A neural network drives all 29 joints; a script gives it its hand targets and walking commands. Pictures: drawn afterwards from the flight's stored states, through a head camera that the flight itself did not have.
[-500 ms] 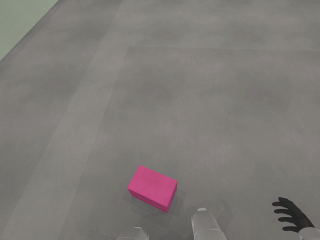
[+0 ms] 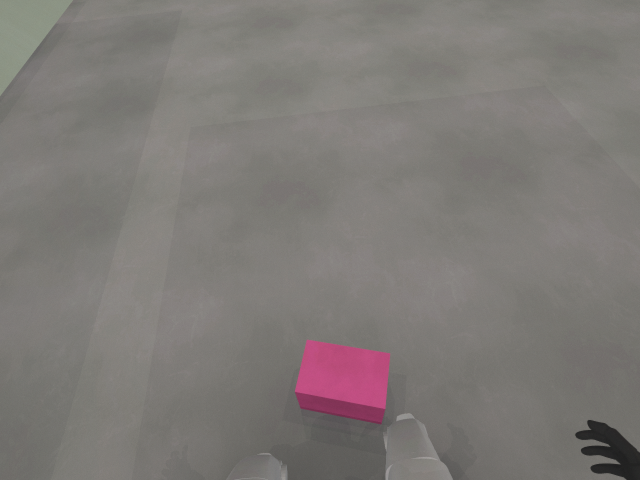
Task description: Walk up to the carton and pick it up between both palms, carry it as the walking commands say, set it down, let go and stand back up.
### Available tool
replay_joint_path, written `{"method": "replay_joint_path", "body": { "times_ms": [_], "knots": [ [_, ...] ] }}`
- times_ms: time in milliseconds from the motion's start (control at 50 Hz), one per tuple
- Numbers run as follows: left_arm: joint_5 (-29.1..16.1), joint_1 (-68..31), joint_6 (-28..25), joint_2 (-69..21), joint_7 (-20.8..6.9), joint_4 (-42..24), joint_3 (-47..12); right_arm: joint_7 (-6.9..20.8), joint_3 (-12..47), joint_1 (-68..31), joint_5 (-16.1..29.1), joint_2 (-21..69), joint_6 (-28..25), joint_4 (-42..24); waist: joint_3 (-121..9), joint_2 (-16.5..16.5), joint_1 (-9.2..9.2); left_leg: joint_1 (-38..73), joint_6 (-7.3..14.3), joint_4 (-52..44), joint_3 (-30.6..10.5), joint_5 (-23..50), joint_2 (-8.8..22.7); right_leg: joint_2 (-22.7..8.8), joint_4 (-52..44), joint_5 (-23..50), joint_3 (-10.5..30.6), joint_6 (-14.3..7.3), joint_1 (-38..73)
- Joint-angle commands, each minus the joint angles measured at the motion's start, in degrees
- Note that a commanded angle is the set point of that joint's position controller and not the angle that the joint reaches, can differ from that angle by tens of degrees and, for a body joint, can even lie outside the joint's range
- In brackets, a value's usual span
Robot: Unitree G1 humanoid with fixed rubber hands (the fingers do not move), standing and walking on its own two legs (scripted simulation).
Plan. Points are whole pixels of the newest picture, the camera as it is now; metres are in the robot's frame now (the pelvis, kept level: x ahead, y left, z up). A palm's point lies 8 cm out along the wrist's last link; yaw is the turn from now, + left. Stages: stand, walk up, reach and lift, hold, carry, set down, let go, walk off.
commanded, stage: walk up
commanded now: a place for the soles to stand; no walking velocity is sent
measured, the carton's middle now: (343, 381) +0.43 -0.03 -0.63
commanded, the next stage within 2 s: none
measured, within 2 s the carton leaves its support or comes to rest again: neither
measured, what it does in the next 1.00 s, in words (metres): steps on the spot, turning right: right foot, then right foot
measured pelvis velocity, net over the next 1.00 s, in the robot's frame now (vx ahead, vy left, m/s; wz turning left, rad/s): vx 0.01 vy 0.05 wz -0.29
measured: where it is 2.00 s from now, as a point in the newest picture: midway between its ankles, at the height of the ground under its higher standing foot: outside the picture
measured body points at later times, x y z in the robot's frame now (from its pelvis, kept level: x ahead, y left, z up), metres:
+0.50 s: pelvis +0.02 +0.08 +0.04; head +0.04 +0.09 +0.49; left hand +0.21 +0.38 -0.05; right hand +0.04 -0.28 -0.03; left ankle +0.03 +0.18 -0.67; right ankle +0.01 -0.05 -0.65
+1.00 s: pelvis +0.01 +0.05 +0.05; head +0.02 +0.04 +0.50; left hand +0.23 +0.33 -0.04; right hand +0.03 -0.30 -0.05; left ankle +0.03 +0.18 -0.67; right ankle +0.02 -0.07 -0.67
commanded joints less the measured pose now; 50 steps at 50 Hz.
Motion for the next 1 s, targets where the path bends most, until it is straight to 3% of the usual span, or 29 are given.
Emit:
{"method": "replay_joint_path", "body": {
  "times_ms": [0,20,60,140,180,220,240,260,280,300,320,360,380,400,420,440,500,540,600,620,640,660,680,720,760,800,860,920,980],
  "knots": [
    [-1.70,-2.13,-0.89,8.14,0.44,-2.21,0.68,-1.45,-3.76,-1.33,1.12,-15.04,-1.37,-2.95,3.69,2.11,-2.03,-0.18,13.11,-38.34,-31.05,-5.96,16.61,5.04,14.22,-1.88,-6.19,0.04,-9.12],
    [-1.94,1.32,-0.97,8.59,-0.55,-0.40,0.63,-2.00,-2.97,-3.66,1.26,-13.98,-1.75,-2.84,3.46,2.74,-0.44,0.34,13.56,-35.04,-26.19,-6.28,14.88,3.38,12.47,-0.06,-8.06,0.44,-6.01],
    [-1.96,2.70,-0.83,7.09,-2.73,1.13,0.26,-2.75,-1.06,-4.57,1.48,-10.32,-2.58,-1.14,3.43,4.28,-0.30,1.83,13.72,-31.68,-18.64,-4.37,11.87,2.98,5.54,1.46,-11.25,1.24,-0.09],
    [-1.39,-2.09,-0.16,3.99,-5.56,-1.66,-0.38,-3.82,-0.13,-0.06,2.30,-10.80,-4.79,1.45,2.59,5.37,-2.18,11.06,14.62,-31.77,-18.50,8.67,16.15,3.55,-6.61,-3.08,-9.06,0.37,3.61],
    [-1.21,-1.93,-0.08,3.52,-6.08,-1.75,-0.29,-4.22,0.37,0.20,2.92,-10.37,-5.56,2.21,0.00,5.18,-1.34,13.61,13.70,-29.86,-16.00,17.20,17.04,3.60,-14.19,-1.17,-10.79,-0.84,9.18],
    [-0.71,-1.62,-0.58,3.09,-6.28,-1.50,-0.08,-4.37,1.12,1.09,3.20,-8.97,-5.81,3.19,-1.63,3.38,0.08,9.71,9.91,-24.44,-8.47,25.02,14.51,5.01,-26.90,7.05,-12.05,-2.93,20.72],
    [-0.37,-1.00,-0.87,3.75,-6.27,-1.46,0.25,-4.44,1.74,1.73,3.25,-7.04,-6.10,3.33,-2.94,1.10,0.82,5.61,7.37,-19.82,-5.13,28.10,12.87,3.81,-29.52,10.69,-7.91,-4.21,27.19],
    [-0.50,-0.16,-1.18,7.79,-6.14,-1.69,1.35,-4.40,2.10,0.87,3.43,-5.02,-6.51,2.07,-5.08,-7.20,1.51,-4.03,3.26,-12.32,0.01,21.03,5.82,-3.21,-28.30,12.38,8.26,-8.31,32.32],
    [-1.28,2.93,-1.42,8.31,-6.26,-0.93,0.95,-4.57,2.62,-1.99,3.73,-3.57,-6.37,1.54,-7.52,-8.07,2.32,-5.34,1.89,-6.74,3.00,3.16,-0.37,-11.43,-31.19,14.20,19.91,-15.17,32.57],
    [-1.37,2.97,-1.35,7.65,-6.54,-0.73,0.12,-4.87,2.35,-3.31,3.67,-4.11,-6.26,1.67,-6.40,-6.80,2.24,-5.42,2.80,-6.24,0.57,-5.40,-0.26,-13.67,-31.76,18.57,21.03,-17.66,30.67],
    [-1.31,0.79,-1.12,7.11,-6.51,-1.44,-0.55,-5.05,2.32,-2.05,3.61,-4.31,-6.67,2.41,-5.79,-6.69,1.21,-3.19,3.27,-7.75,0.30,-3.45,-0.44,-12.80,-31.24,22.85,18.78,-17.18,28.22],
    [-1.43,-6.86,-0.16,3.98,-6.72,-2.37,-2.10,-5.70,2.02,3.29,3.12,-4.63,-8.11,5.43,-4.82,-7.08,-2.70,10.68,4.58,-21.27,-0.92,8.60,-0.04,-5.55,-24.95,25.48,6.79,-10.41,16.79],
    [-1.71,-9.50,0.44,0.48,-7.07,-3.06,-2.89,-5.92,1.45,4.17,2.15,-7.91,-8.96,5.99,-2.68,-2.22,-3.49,14.84,6.58,-30.71,-12.61,5.07,6.90,1.27,-15.37,22.85,-0.13,-4.81,7.49],
    [-1.76,-7.96,0.96,0.36,-7.02,-2.42,-2.61,-5.82,0.72,4.07,2.32,-11.96,-9.51,6.02,-0.89,4.47,-2.52,17.64,10.79,-36.25,-26.50,8.84,17.81,6.85,-8.23,8.97,-6.04,-1.19,1.10],
    [-1.68,-7.32,1.23,2.51,-6.58,-1.61,-2.27,-5.68,0.81,3.78,2.46,-11.49,-9.65,6.10,0.53,1.80,-1.92,17.34,13.14,-36.80,-28.62,19.01,22.70,5.40,-6.54,-3.16,-5.12,0.04,0.78],
    [-2.12,-7.36,1.34,3.12,-6.65,-0.65,-2.06,-5.75,1.31,3.30,2.70,-10.52,-9.75,6.79,1.26,-0.71,-1.39,17.52,13.12,-35.21,-24.44,26.56,21.05,4.20,-5.88,-3.00,-4.28,0.00,2.81],
    [-2.66,-7.28,1.25,0.95,-7.52,1.15,-2.43,-5.98,2.49,-1.04,2.68,-8.72,-9.55,8.31,1.56,4.77,-0.44,15.23,8.23,-32.21,-8.33,42.64,14.48,3.20,-13.54,2.93,-8.27,-0.90,10.18],
    [-2.78,-7.02,1.37,0.10,-7.87,2.35,-2.38,-5.61,2.77,-2.22,2.84,-7.88,-8.74,8.55,-0.53,6.92,-0.50,13.08,7.18,-30.50,-2.74,47.36,11.77,4.54,-18.24,6.76,-13.24,-1.19,17.28],
    [-1.90,-7.81,0.96,0.50,-7.61,3.71,-2.10,-5.00,3.20,-2.96,3.54,-6.28,-7.49,9.00,-2.58,3.15,0.40,9.70,5.31,-27.03,0.16,32.74,9.01,5.00,-28.82,17.15,-13.77,-2.16,26.59],
    [-1.54,-7.55,0.65,1.91,-7.44,4.09,-1.85,-4.81,3.74,-3.48,3.77,-4.84,-7.33,8.53,-4.07,0.68,0.87,7.22,4.66,-25.50,0.94,25.80,8.02,2.59,-28.87,21.65,-10.27,-2.95,30.21],
    [-1.46,-7.95,0.19,4.48,-7.30,4.01,-1.44,-4.67,4.12,-2.78,3.79,-3.39,-7.32,8.14,-5.97,-2.90,0.25,4.13,3.52,-21.78,3.25,18.41,4.51,-2.93,-28.04,25.40,-1.16,-5.16,32.19],
    [-1.78,-7.87,-0.07,5.96,-7.21,4.34,-1.53,-4.83,4.33,-3.50,3.88,-2.35,-6.92,8.71,-7.50,-4.56,0.31,5.36,3.03,-19.81,3.00,8.74,1.27,-8.30,-29.37,20.76,7.62,-9.45,28.63],
    [-1.92,-7.48,-0.07,6.06,-7.15,4.65,-1.98,-4.88,4.17,-4.93,3.92,-2.54,-6.67,9.28,-6.74,-6.18,0.44,8.02,3.53,-19.89,2.34,2.81,0.52,-9.17,-31.68,15.77,9.02,-10.83,24.52],
    [-1.54,-12.28,0.33,4.50,-7.02,4.38,-2.98,-4.72,3.86,-4.21,3.58,-3.92,-6.94,11.44,-3.55,-7.30,-1.03,11.88,4.76,-25.83,0.17,2.45,1.52,-5.21,-30.66,11.12,4.00,-7.86,17.11],
    [-1.66,-14.20,0.75,1.81,-7.31,5.32,-3.58,-4.75,3.30,-4.66,3.09,-6.91,-7.57,12.99,-1.41,-2.90,-1.01,14.20,7.38,-34.13,-6.03,2.95,8.98,1.20,-22.85,16.36,-6.36,-2.78,13.17],
    [-1.80,-13.08,0.84,1.58,-7.32,7.18,-3.64,-4.69,3.70,-6.51,3.27,-6.91,-7.54,14.01,-0.59,-2.76,0.33,12.07,9.29,-34.85,-5.86,11.27,12.56,1.42,-23.50,17.50,-9.11,-1.41,17.07],
    [-2.06,-13.19,0.26,3.16,-7.50,8.61,-3.06,-4.64,4.46,-8.91,3.62,-4.76,-6.91,14.92,-2.17,-4.58,0.30,10.10,5.13,-29.87,3.11,10.05,5.42,-0.70,-28.55,22.03,-3.34,-3.40,22.75],
    [-1.92,-12.78,-0.10,4.03,-7.10,9.43,-3.45,-4.34,4.63,-9.87,3.80,-3.07,-6.24,15.85,-3.70,-7.72,-0.06,13.76,4.26,-26.25,2.76,8.07,1.81,-5.13,-34.10,19.17,5.85,-6.40,20.18],
    [-1.66,-15.75,0.07,2.67,-7.02,9.72,-4.31,-4.20,4.53,-9.42,3.56,-2.89,-6.25,17.56,-3.92,-8.88,-1.01,18.46,4.59,-30.07,2.06,9.49,2.36,-4.14,-35.71,19.86,3.59,-4.87,17.63]
  ]
}}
